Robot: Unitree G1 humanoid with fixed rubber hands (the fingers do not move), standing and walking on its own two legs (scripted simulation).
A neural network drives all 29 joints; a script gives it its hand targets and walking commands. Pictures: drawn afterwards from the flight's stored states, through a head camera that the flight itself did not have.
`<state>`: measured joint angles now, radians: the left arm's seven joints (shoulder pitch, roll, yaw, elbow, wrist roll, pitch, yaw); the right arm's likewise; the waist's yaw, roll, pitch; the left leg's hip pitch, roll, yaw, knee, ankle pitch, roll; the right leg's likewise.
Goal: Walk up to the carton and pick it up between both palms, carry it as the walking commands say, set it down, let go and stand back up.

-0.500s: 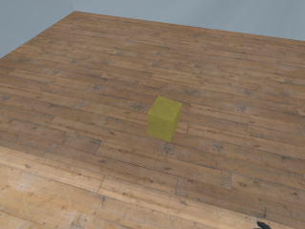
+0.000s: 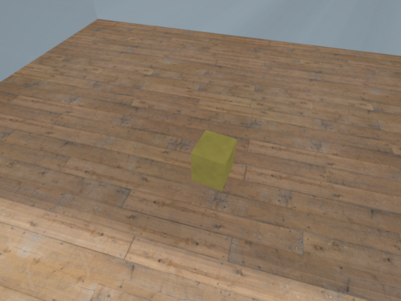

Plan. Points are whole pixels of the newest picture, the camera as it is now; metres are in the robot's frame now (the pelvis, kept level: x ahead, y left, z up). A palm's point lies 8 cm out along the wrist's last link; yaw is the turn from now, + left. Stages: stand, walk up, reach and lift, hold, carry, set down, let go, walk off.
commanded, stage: walk up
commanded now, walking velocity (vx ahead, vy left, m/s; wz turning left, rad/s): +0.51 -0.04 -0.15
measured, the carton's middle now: (213, 160) +1.00 -0.06 -0.65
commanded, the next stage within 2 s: none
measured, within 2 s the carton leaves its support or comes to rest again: neither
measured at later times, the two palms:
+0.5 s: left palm out of the picture +0.06 +0.27 -0.14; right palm (280, 224) +0.36 -0.20 -0.16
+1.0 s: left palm (129, 177) +0.50 +0.24 -0.13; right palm (299, 212) +0.40 -0.27 -0.17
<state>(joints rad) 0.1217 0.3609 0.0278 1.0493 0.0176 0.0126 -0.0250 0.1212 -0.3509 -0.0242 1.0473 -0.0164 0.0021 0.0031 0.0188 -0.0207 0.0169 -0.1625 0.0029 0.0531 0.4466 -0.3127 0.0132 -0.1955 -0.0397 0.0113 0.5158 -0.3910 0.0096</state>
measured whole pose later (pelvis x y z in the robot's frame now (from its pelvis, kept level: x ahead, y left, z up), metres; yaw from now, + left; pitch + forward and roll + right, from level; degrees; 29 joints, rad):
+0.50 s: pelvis +0.20 +0.03 -0.03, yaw +0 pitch +0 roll +1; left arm 0.52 0.21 0.03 1.15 0.02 -0.06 0.00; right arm 0.06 -0.26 -0.03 0.95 -0.02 -0.01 0.06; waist 0.09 0.03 0.06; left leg -0.49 0.10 0.12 0.65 -0.21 -0.02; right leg 0.15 -0.14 -0.10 0.40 -0.52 0.10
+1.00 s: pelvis +0.40 -0.01 -0.02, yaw -1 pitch -2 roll -1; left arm 0.15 0.21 0.02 0.99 0.02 -0.02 -0.03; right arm 0.30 -0.26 -0.06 1.03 -0.04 0.01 0.00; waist -0.01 0.08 0.04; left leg -0.33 0.13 0.06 1.05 -0.52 -0.03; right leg -0.37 -0.07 -0.17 0.63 -0.22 -0.02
